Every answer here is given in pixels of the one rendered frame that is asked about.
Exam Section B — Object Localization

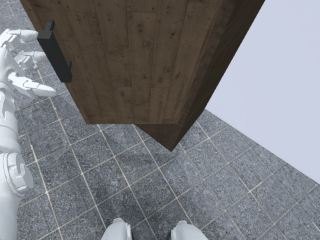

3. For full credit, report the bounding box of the left robot upper arm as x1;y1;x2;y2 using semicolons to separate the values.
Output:
0;152;34;240

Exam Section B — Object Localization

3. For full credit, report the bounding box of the left robot shin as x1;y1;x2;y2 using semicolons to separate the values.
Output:
112;218;125;224

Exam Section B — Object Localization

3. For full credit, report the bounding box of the robot left forearm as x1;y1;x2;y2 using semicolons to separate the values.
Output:
0;82;21;155

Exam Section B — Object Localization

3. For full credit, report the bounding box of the robot left thigh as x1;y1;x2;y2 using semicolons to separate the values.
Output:
101;222;132;240

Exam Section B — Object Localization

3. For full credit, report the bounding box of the cupboard door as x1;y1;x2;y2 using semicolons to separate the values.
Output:
19;0;223;125

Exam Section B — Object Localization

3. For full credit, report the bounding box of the robot left hand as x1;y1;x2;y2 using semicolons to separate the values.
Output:
0;29;57;98

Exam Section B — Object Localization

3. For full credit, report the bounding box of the handle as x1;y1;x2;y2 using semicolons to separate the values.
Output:
36;19;73;83

